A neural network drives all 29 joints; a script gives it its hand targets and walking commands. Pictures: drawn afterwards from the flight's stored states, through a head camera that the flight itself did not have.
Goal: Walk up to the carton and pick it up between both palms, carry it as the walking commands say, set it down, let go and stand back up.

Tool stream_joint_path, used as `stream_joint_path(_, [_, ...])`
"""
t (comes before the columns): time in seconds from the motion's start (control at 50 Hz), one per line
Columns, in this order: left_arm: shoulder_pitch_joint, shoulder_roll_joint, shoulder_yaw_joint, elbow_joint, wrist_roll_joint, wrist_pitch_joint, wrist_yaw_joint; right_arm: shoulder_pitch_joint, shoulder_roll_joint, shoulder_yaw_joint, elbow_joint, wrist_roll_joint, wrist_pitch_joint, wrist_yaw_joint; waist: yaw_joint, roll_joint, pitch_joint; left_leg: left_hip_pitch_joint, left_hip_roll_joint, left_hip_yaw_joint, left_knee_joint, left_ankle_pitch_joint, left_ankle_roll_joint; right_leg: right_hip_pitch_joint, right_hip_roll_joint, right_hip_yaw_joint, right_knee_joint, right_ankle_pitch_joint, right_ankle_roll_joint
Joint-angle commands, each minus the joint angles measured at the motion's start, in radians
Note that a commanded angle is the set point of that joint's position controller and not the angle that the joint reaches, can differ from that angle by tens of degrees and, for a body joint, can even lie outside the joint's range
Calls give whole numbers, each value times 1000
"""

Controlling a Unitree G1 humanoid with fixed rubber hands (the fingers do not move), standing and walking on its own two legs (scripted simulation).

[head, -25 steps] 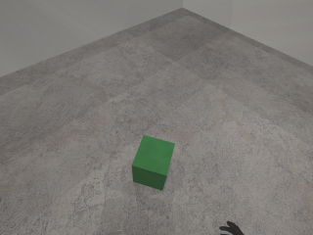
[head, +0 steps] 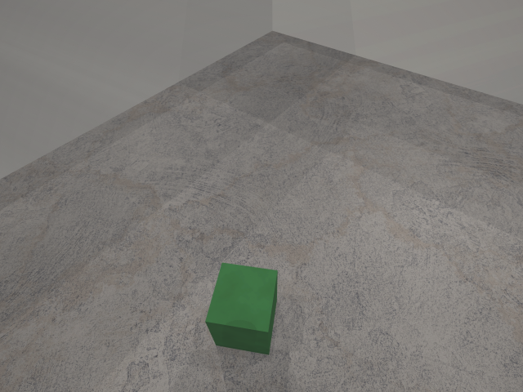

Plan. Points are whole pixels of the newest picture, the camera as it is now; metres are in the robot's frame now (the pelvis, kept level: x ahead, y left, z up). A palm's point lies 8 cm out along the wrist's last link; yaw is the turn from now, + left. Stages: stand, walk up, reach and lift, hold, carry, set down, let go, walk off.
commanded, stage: walk up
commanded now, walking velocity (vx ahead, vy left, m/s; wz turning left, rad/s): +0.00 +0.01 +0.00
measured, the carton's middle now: (245, 309) +0.50 +0.05 -0.65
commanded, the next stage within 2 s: none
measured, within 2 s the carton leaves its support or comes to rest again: neither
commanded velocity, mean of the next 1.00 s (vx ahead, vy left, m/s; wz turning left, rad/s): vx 0.01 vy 0.02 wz -0.02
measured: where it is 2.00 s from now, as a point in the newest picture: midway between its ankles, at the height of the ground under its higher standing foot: outside the picture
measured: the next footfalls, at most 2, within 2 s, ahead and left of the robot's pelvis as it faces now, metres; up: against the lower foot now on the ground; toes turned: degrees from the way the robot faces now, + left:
left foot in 1.26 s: +0.11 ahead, +0.24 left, +0.00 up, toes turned -1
right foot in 1.66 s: +0.06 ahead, +0.03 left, +0.00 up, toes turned -14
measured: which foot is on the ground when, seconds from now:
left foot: down 0.00-0.98, up 1.00-1.00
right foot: down 0.00-1.00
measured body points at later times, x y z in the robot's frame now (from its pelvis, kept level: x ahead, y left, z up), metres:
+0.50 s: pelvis +0.02 +0.01 +0.01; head +0.02 +0.01 +0.46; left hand +0.01 +0.24 -0.16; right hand +0.00 -0.22 -0.16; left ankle -0.02 +0.15 -0.74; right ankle +0.05 -0.11 -0.74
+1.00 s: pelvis +0.04 +0.02 +0.00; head +0.04 +0.02 +0.45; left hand +0.02 +0.25 -0.16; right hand -0.01 -0.20 -0.16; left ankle -0.02 +0.15 -0.74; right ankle +0.05 -0.11 -0.74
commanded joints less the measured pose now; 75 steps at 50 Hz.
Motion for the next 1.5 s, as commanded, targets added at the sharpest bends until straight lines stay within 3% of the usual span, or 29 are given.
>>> stream_joint_path(0.0, [19, 146, 27, -19, -5, -4, 11, 119, -57, -6, 16, -4, 0, -3, 12, -215, -25, -25, 9, -10, -73, 66, -3, 50, -160, 168, -225, 1, -28])
stream_joint_path(0.12, [69, 129, 23, 20, -3, -16, 8, 74, -58, -4, 34, -4, -14, -8, 30, -101, -12, -12, 37, -36, -130, 102, 8, 68, -120, 139, -202, 14, -8])
stream_joint_path(0.28, [103, 105, 17, 62, 0, -15, 5, 56, -61, -1, 58, -6, -21, -9, 41, -33, 7, -31, 58, -53, -174, 99, 22, 86, -87, 98, -165, 35, 5])
stream_joint_path(0.94, [185, 67, 3, 109, 1, -13, 19, 115, -36, 0, 97, -4, -27, -21, 49, -40, 31, -19, 66, -44, -168, 182, 38, 125, -92, 59, -110, 181, 31])
stream_joint_path(0.96, [198, 109, 35, 116, 22, -13, 20, 67, -69, -4, 81, -30, -29, -12, 65, -15, 34, -39, 65, -7, -116, 166, 8, 96, -102, 70, -72, 154, 17])
stream_joint_path(0.98, [370, 235, 62, 132, 34, 5, 40, 43, -121, -47, 15, -33, 14, 1, 119, 75, 41, -240, -44, 126, 142, -115, -27, 181, -293, 391, -144, -1, -75])
stream_joint_path(1.0, [426, 308, 75, 137, 46, 18, 59, 12, -72, -34, -32, -53, 36, 15, 155, -97, 42, -422, -39, 13, 401, -272, -47, 185, -456, 640, -238, -117, -168])
stream_joint_path(1.02, [373, 304, 77, 99, 45, 23, 70, 11, -56, -31, -58, -63, 42, 24, 126, -131, 38, -456, 9, -85, 544, -235, -45, 120, -478, 647, -261, -189, -183])
stream_joint_path(1.06, [239, 224, 70, 61, 46, 12, 63, 16, -72, -44, -71, -57, 25, 27, 69, -187, 33, -404, 41, -139, 561, -102, -39, 7, -374, 470, -264, -283, -132])
stream_joint_path(1.1, [188, 209, 66, 55, 51, 13, 51, 28, -62, -36, -78, -50, 21, 36, 55, -254, 28, -286, 10, -93, 443, -102, -42, -94, -288, 330, -252, -235, -88])
stream_joint_path(1.16, [171, 239, 73, 27, 51, 17, 39, 27, -48, -13, -115, -25, 27, 40, 59, -333, 17, -164, -35, -16, 218, -124, -50, -160, -251, 268, -233, -180, -84])
stream_joint_path(1.18, [161, 250, 75, 11, 45, 21, 36, 43, -51, -9, -127, -16, 24, 35, 49, -340, -6, -97, -57, 19, 118, -60, -51, -173, -223, 246, -205, -169, -69])
stream_joint_path(1.2, [149, 251, 71, -8, 42, 22, 34, 93, -63, -10, -125, -7, 19, 27, 25, -312, -38, -11, -68, 45, 13, 28, -49, -192, -186, 218, -155, -170, -51])
stream_joint_path(1.22, [155, 222, 59, -25, 43, 21, 31, 157, -92, -18, -111, -3, 12, 17, 5, -235, -75, 73, -55, 60, -39, 69, -43, -221, -137, 192, -78, -194, -32])
stream_joint_path(1.24, [158, 161, 41, -50, 46, 19, 28, 223, -153, -30, -102, -10, 1, 7, -14, -51, -90, 112, 52, -38, -133, 28, -33, -279, -60, 141, 94, -279, -1])
stream_joint_path(1.26, [122, 94, 28, -104, 42, 21, 29, 201, -256, -54, -126, -23, -7, 2, -9, 204, -62, 14, 284, -295, -272, -114, 46, -353, 39, 22, 295, -406, 44])
stream_joint_path(1.28, [89, 114, 31, -126, 40, 37, 28, 154, -260, -51, -141, -25, -6, 6, 1, 196, -19, -115, 328, -360, -311, -192, 110, -322, -3, 96, 446, -387, 34])
stream_joint_path(1.3, [96, 116, 38, -117, 34, 43, 17, 100, -218, -44, -145, -22, -7, -1, 28, 103, 8, -151, 306, -338, -308, -175, 118, -307, -15, 127, 519, -342, 27])
stream_joint_path(1.32, [148, 130, 50, -77, 31, 49, 8, 58, -208, -38, -156, -25, -20, -5, 48, 3, 14, -124, 323, -322, -272, -47, 108, -315, -16, 150, 559, -294, 27])
stream_joint_path(1.34, [192, 129, 52, -53, 29, 51, 1, 27, -190, -34, -159, -24, -33, -9, 68, -13, 2, -81, 303, -280, -242, 101, 96, -308, -26, 159, 575, -236, 27])
stream_joint_path(1.38, [228, 107, 42, -48, 23, 43, -9, 6, -127, -19, -145, -19, -49, -14, 87, 103, -25, -65, 219, -141, -203, 339, 98, -239, -18, 118, 591, -164, 36])
stream_joint_path(1.4, [215, 106, 39, -51, 22, 43, -8, 16, -108, -12, -139, -20, -56, -13, 82, 131, -33, -51, 208, -116, -194, 400, 106, -216, -12, 105, 573, -155, 38])
stream_joint_path(1.48, [87, 101, 24, -92, 15, 49, -5, 98, -128, -17, -90, -23, -53, -19, 33, 152, -18, 50, 226, -99, -137, 571, 155, -201, 17, 68, 370, -232, 42])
